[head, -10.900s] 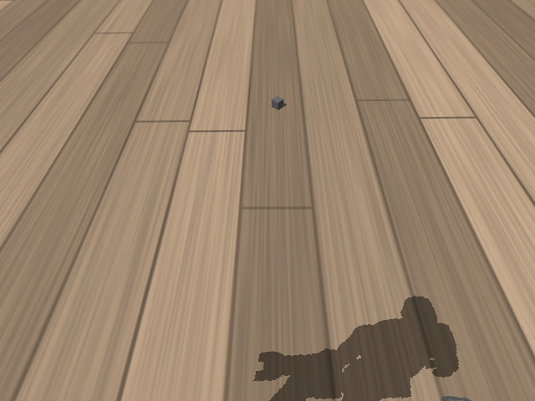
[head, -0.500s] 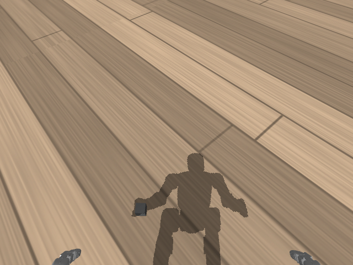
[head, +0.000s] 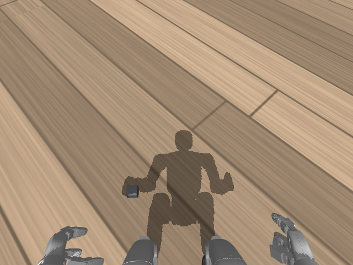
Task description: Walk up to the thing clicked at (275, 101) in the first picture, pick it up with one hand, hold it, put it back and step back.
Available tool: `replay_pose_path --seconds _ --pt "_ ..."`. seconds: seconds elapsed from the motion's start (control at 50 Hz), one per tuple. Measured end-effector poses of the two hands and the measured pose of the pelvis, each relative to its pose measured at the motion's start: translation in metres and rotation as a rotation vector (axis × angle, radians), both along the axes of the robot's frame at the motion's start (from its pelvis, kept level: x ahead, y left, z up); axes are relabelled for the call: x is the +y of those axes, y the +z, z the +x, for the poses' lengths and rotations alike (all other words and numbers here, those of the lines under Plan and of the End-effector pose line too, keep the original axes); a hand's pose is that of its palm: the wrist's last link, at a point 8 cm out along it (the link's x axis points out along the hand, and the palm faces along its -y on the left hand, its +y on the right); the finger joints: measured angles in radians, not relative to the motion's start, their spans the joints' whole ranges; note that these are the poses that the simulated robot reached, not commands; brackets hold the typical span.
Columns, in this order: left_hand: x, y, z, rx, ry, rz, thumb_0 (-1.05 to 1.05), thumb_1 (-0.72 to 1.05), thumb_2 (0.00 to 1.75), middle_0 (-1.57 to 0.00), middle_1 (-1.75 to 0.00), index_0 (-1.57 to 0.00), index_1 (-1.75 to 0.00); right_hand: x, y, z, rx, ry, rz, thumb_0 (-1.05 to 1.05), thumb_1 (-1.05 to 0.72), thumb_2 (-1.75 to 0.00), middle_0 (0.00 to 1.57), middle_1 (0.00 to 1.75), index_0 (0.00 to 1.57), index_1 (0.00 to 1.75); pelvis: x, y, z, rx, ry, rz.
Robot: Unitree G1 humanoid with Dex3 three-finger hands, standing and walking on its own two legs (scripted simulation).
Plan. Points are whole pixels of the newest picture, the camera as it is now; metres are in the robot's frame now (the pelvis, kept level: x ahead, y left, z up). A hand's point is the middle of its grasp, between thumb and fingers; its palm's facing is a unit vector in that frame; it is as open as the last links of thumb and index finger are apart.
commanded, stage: rise first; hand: left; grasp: from above
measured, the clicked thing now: (132, 191) +0.45 +0.24 -0.69
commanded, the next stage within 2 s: none
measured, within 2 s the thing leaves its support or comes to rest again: neither
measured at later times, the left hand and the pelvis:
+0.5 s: hand (83, 262) +0.13 +0.26 -0.19, palm faces -0.19 -0.84 -0.50, open 11.6 cm; pelvis -0.01 +0.00 -0.06, yaw +0 degrees
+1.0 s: hand (102, 217) +0.27 +0.28 -0.39, palm faces -0.44 -0.37 -0.82, open 12.0 cm; pelvis -0.07 -0.01 -0.25, yaw -2 degrees
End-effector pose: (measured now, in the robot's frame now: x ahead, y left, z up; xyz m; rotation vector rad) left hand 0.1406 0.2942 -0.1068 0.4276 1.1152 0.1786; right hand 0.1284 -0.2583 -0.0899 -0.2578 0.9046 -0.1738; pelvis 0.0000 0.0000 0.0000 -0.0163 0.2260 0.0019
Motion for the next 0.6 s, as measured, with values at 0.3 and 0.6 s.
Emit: replay_pose_path --seconds 0.3,0.6 --pt "0.001 -0.021 -0.003 0.012 -0.074 0.060 0.00 -0.14 0.59 -0.54 -0.62 -0.52 -0.63 0.014 -0.025 0.037 -0.115 0.054 0.005 0.01 -0.95 -0.91 0.20 0.30 0.20 0.30 0.000 -0.035 0.001 0.087 0.006 -0.016" --pt "0.011 -0.069 0.001 0.016 -0.220 0.155 0.00 -0.17 0.61 -0.52 -0.65 -0.50 -0.65 0.008 -0.071 0.033 -0.133 0.101 -0.008 0.01 -0.96 -0.91 0.21 0.30 0.20 0.30 -0.003 -0.084 -0.017 0.180 0.008 -0.020"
